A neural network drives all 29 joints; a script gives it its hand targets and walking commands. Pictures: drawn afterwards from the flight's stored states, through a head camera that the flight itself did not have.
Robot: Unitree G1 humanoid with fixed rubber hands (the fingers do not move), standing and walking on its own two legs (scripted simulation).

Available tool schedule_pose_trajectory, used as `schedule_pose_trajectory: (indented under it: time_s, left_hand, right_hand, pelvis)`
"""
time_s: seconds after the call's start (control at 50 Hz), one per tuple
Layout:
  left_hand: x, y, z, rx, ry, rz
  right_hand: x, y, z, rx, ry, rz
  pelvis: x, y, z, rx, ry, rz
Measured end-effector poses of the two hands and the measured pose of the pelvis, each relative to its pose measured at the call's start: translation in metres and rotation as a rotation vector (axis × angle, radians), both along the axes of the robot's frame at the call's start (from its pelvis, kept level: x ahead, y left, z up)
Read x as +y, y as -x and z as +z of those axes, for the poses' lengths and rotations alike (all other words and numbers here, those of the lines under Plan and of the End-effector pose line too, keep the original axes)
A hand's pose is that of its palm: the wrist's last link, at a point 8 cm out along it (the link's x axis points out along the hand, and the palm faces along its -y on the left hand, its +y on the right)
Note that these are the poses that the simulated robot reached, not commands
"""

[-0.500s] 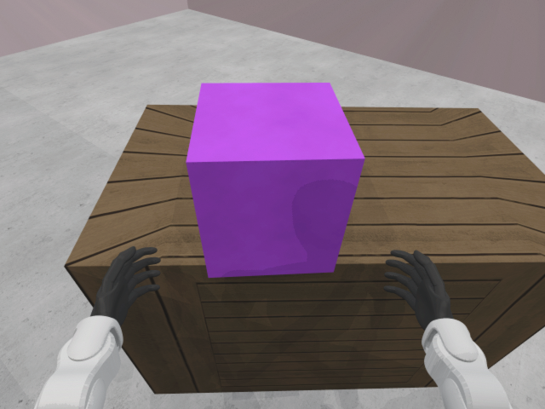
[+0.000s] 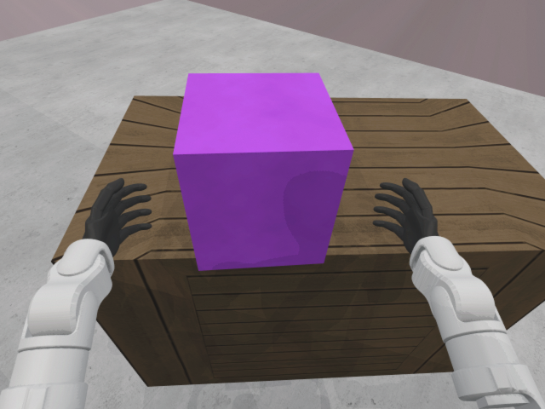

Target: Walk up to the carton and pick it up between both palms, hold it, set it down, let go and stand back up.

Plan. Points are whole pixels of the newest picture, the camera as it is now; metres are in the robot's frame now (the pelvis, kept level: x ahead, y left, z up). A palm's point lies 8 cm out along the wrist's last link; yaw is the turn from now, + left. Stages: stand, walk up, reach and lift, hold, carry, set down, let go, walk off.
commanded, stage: reach and lift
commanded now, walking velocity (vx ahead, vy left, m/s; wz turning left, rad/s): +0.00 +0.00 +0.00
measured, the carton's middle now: (258, 171) +0.50 +0.04 +0.09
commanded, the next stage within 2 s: none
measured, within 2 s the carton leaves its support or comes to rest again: neither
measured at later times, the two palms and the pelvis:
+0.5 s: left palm (108, 177) +0.38 +0.24 +0.17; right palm (421, 170) +0.40 -0.20 +0.18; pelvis -0.01 +0.00 +0.00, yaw +1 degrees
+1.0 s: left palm (106, 122) +0.43 +0.24 +0.23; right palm (419, 121) +0.45 -0.19 +0.24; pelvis -0.01 +0.00 +0.00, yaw +2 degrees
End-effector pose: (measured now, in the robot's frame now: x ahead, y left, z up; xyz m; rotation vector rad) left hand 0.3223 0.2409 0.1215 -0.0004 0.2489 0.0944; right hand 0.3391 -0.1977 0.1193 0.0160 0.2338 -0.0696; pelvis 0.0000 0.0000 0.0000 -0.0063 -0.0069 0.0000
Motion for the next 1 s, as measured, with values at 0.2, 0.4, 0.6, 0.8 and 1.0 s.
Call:
schedule_pose_trajectory:
  time_s: [0.2, 0.4, 0.6, 0.8, 1.0]
  left_hand:
    - [0.001, -0.023, 0.022, -0.013, 0.003, -0.002]
    - [-0.001, -0.048, 0.041, -0.013, 0.002, -0.001]
    - [-0.001, -0.073, 0.065, -0.025, 0.002, 0.009]
    - [0.001, -0.094, 0.089, -0.035, 0.003, 0.024]
    - [0.0, -0.11, 0.109, -0.049, -0.003, 0.03]
  right_hand:
    - [0.0, -0.026, 0.025, -0.008, 0.009, 0.001]
    - [-0.003, -0.052, 0.049, -0.003, 0.009, -0.004]
    - [0.0, -0.075, 0.074, -0.004, 0.013, 0.0]
    - [0.006, -0.096, 0.097, 0.001, 0.014, -0.001]
    - [0.005, -0.11, 0.117, 0.002, 0.018, -0.012]
  pelvis:
    - [0.002, 0.004, 0.0, 0.024, 0.001, 0.006]
    - [0.003, 0.007, -0.001, 0.063, 0.003, 0.011]
    - [0.002, 0.008, -0.002, 0.103, 0.005, 0.017]
    - [0.0, 0.009, -0.003, 0.155, 0.009, 0.029]
    - [-0.002, 0.01, -0.004, 0.203, 0.013, 0.039]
